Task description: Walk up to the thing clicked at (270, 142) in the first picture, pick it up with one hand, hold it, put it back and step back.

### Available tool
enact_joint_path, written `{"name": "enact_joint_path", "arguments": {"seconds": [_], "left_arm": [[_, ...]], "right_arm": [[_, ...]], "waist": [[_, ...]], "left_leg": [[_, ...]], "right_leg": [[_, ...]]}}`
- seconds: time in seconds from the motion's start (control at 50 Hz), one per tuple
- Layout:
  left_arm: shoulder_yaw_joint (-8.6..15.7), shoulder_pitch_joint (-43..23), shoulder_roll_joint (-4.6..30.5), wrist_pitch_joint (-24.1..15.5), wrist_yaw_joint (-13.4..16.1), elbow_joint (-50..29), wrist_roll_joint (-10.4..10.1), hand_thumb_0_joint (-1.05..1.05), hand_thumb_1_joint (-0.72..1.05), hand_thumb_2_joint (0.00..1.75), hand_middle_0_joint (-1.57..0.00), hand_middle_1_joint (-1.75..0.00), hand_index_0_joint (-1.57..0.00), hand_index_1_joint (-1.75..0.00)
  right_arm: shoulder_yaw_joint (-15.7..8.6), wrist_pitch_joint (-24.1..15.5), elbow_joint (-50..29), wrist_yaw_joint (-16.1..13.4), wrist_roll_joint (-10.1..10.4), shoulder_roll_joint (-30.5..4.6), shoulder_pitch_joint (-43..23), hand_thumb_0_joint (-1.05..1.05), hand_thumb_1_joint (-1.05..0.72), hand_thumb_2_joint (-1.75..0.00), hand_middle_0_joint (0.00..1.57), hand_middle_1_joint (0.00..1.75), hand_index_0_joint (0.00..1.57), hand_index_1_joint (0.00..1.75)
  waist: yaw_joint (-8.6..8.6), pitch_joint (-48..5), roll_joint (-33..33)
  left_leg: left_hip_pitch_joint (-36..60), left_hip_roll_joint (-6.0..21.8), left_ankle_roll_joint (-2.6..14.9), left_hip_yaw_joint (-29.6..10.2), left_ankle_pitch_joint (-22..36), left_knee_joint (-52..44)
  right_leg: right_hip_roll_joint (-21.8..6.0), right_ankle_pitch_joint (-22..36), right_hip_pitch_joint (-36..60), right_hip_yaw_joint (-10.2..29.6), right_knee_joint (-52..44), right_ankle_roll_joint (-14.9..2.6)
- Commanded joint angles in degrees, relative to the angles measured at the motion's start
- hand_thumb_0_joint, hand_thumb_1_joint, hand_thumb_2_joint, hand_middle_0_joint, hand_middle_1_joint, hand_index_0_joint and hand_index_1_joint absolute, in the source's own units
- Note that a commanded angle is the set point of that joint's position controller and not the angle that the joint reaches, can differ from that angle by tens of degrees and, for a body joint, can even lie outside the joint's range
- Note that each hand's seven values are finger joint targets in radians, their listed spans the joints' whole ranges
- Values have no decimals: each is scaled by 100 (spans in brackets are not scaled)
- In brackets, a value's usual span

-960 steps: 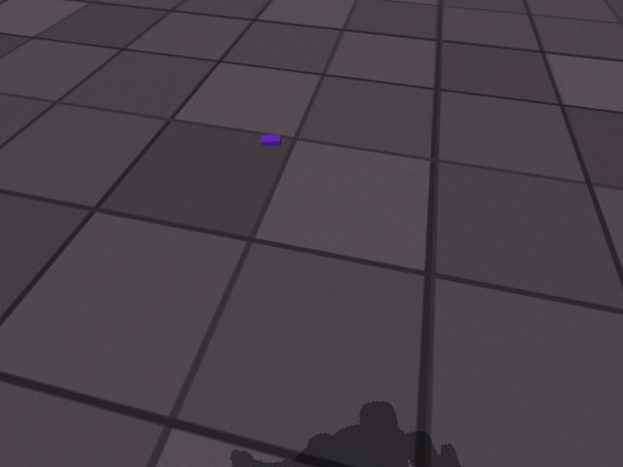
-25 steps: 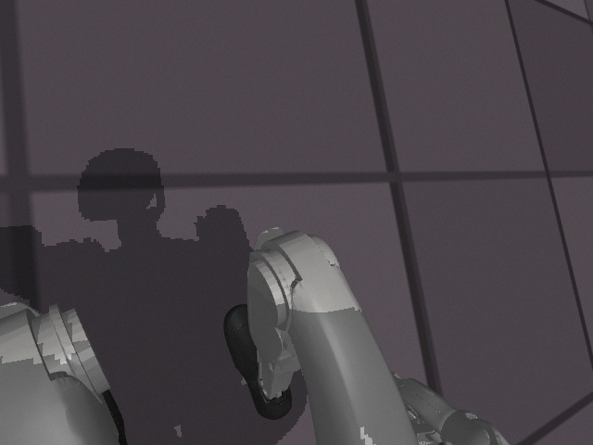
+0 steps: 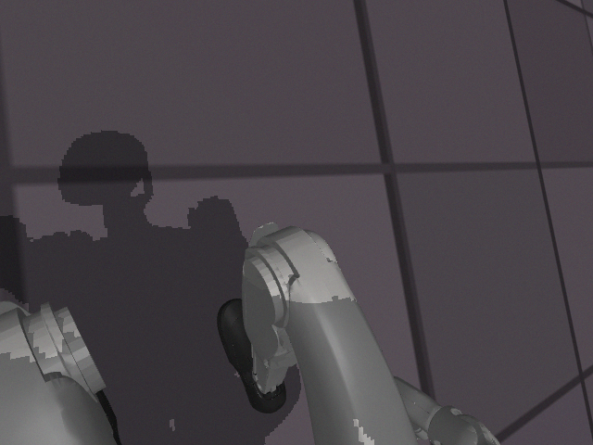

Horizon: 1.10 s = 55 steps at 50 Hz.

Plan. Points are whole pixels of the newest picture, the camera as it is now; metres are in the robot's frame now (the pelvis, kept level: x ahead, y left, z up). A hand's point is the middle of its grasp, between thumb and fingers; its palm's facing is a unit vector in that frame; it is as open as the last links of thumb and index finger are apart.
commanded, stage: rest palm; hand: left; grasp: from above
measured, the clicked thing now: out of the picture +0.41 +0.33 -0.29
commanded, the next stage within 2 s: close in 0.02 s
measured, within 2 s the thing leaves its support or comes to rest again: neither
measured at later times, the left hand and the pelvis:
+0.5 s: hand out of the picture +0.40 +0.33 -0.26, palm faces -0.43 -0.17 -0.89, open 12.7 cm; pelvis -0.01 +0.00 +0.00, yaw +0 degrees
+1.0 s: hand out of the picture +0.40 +0.34 -0.26, palm faces -0.43 -0.18 -0.88, open 11.0 cm; pelvis -0.01 +0.00 +0.01, yaw +0 degrees
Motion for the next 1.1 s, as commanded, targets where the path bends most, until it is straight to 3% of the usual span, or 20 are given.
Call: {"name": "enact_joint_path", "arguments": {"seconds": [0.0, 0.06, 0.08, 0.1, 0.14, 0.18, 0.24, 0.28, 0.4, 0.48, 0.5, 0.54, 0.62, 0.64, 0.72, 0.8, 0.84, 0.88, 0.96, 1.08], "left_arm": [[45, -1163, 992, 105, 376, -503, -78, 0, -48, 93, -7, -100, -8, -99], [72, -1106, 962, 244, 352, -403, -173, 0, -49, 94, -7, -100, -8, -99], [99, -1048, 966, 291, 322, -254, -170, 0, -49, 94, -7, -100, -7, -99], [-19, -1283, 956, 296, 247, -487, -217, 0, -46, 92, -9, -99, -9, -99], [99, -1061, 996, 354, 148, -188, -287, 0, -39, 87, -14, -98, -15, -96], [12, -1282, 968, 351, -14, -253, -337, 0, -34, 83, -17, -96, -19, -94], [-92, -1295, 912, 247, -135, -417, -384, 0, -32, 81, -18, -95, -20, -92], [-160, -1323, 931, 162, -174, -507, -303, 0, -29, 78, -20, -94, -22, -91], [-274, -1220, 804, -18, 24, -765, -173, 0, -24, 75, -25, -87, -27, -85], [-10, -1040, 937, 36, 391, -620, -29, 0, -19, 72, -29, -83, -31, -81], [-138, -1042, 772, 92, 420, -645, 12, 0, -16, 69, -31, -82, -33, -79], [-94, -1056, 860, 204, 482, -602, -19, 0, -15, 69, -31, -81, -34, -79], [-34, -1308, 844, 406, 410, -595, -168, 0, -11, 65, -34, -78, -36, -76], [-142, -1264, 753, 438, 323, -547, -184, 0, -10, 64, -35, -78, -38, -75], [-104, -1287, 839, 468, 63, -296, -373, 0, -4, 59, -39, -76, -42, -73], [-111, -1224, 991, 347, -140, -460, -467, 0, -3, 56, -41, -76, -44, -72], [-53, -1258, 1025, 226, -160, -578, -438, 0, 1, 53, -43, -74, -47, -70], [-189, -1165, 897, 170, -205, -574, -372, 0, 4, 52, -45, -73, -49, -68], [11, -1086, 1079, 54, -163, -562, -411, 0, 10, 50, -51, -68, -54, -64], [-93, -965, 903, -20, -31, -565, -283, 0, 16, 45, -54, -63, -58, -59]], "right_arm": [[-617, -47, 71, -68, 80, -2072, 1067, 0, -89, -90, 20, 30, 20, 30], [-664, -38, 4, -97, 127, -2048, 1097, 0, -89, -90, 20, 30, 20, 30], [-570, -41, -22, -90, 118, -1947, 1149, 0, -89, -90, 20, 30, 20, 30], [-645, -82, -27, -79, 121, -2014, 1142, 0, -89, -90, 20, 30, 20, 30], [-613, -59, 11, -123, 163, -1983, 1155, 0, -89, -90, 20, 30, 20, 30], [-570, -116, -47, -125, 190, -1975, 1154, 0, -89, -90, 20, 30, 20, 30], [-587, -94, -66, -168, 211, -2006, 1076, 0, -89, -90, 20, 30, 20, 30], [-547, -90, -104, -184, 214, -2016, 1051, 0, -89, -90, 20, 30, 20, 30], [-500, -68, -84, -187, 139, -2013, 904, 0, -88, -90, 20, 30, 20, 30], [-594, -27, 18, -187, 104, -2085, 957, 0, -88, -90, 20, 30, 20, 30], [-607, -39, 14, -147, 60, -2060, 981, 0, -88, -90, 20, 30, 20, 30], [-648, -27, 28, -151, 89, -2073, 938, 0, -88, -90, 20, 30, 20, 30], [-710, -90, 52, -105, 126, -2065, 1043, 0, -88, -90, 20, 30, 20, 30], [-645, -134, -39, -76, 155, -1986, 1008, 0, -89, -90, 20, 30, 20, 30], [-604, -172, -50, -75, 200, -2049, 1140, 0, -89, -90, 20, 30, 20, 30], [-523, -165, -92, -140, 214, -2050, 1025, 0, -89, -90, 20, 30, 20, 30], [-523, -105, -76, -161, 183, -2057, 1089, 0, -89, -90, 20, 30, 20, 30], [-474, -98, -129, -136, 172, -2005, 1042, 0, -89, -90, 20, 30, 20, 30], [-464, -6, -105, -200, 170, -2050, 1113, 0, -89, -90, 20, 30, 20, 30], [-431, 59, -155, -229, 119, -2008, 959, 0, -88, -90, 20, 30, 20, 30]], "waist": [[-396, -3367, 2834], [-403, -3375, 2566], [-418, -3388, 2496], [-430, -3337, 2587], [-387, -3324, 2548], [-450, -3211, 2556], [-403, -3268, 2688], [-413, -3351, 2914], [-408, -3299, 3015], [-368, -3327, 3042], [-434, -3271, 2989], [-425, -3160, 2890], [-500, -3174, 2719], [-524, -3220, 2780], [-521, -3273, 2665], [-389, -3322, 2854], [-377, -3580, 3019], [-430, -3527, 2901], [-358, -3458, 2816], [-400, -3319, 2722]], "left_leg": [[2604, 132, 73, 767, 1250, -1472], [2451, 153, 101, 754, 1056, -1529], [2407, 150, 120, 734, 1114, -1497], [2405, 133, 123, 730, 1005, -1468], [2365, 155, 112, 692, 934, -1599], [2427, 162, 106, 603, 885, -1608], [2552, 178, 72, 574, 896, -1680], [2770, 182, 30, 561, 1045, -1684], [2831, 170, 5, 629, 1089, -1669], [2847, 182, -14, 681, 1219, -1709], [2794, 163, -7, 695, 1168, -1643], [2643, 165, 10, 712, 967, -1671], [2604, 184, 28, 607, 953, -1691], [2724, 184, 24, 596, 1086, -1661], [2718, 177, 46, 568, 1223, -1651], [2714, 165, 46, 659, 1067, -1675], [2876, 178, 21, 626, 1282, -1708], [2827, 171, 43, 653, 1390, -1564], [2680, 176, 62, 638, 1265, -1659], [2687, 187, 42, 586, 1057, -1677]], "right_leg": [[308, 1646, 1778, -534, -1312, -323], [321, 1484, 1810, -477, -1458, -305], [312, 1532, 1807, -502, -1447, -293], [268, 1438, 1634, -497, -1375, -291], [292, 1351, 1713, -483, -1415, -316], [245, 1319, 1537, -552, -1316, -305], [262, 1318, 1633, -553, -1318, -336], [262, 1440, 1651, -590, -1229, -351], [288, 1513, 1704, -631, -1267, -350], [342, 1647, 1842, -577, -1366, -349], [322, 1613, 1732, -602, -1345, -335], [322, 1439, 1659, -565, -1419, -338], [260, 1390, 1491, -563, -1388, -318], [252, 1535, 1503, -569, -1324, -311], [236, 1668, 1673, -586, -1329, -297], [258, 1505, 1788, -544, -1379, -331], [281, 1644, 1950, -582, -1340, -348], [285, 1785, 1964, -593, -1286, -318], [303, 1653, 1991, -600, -1406, -328], [310, 1497, 1823, -641, -1326, -339]]}}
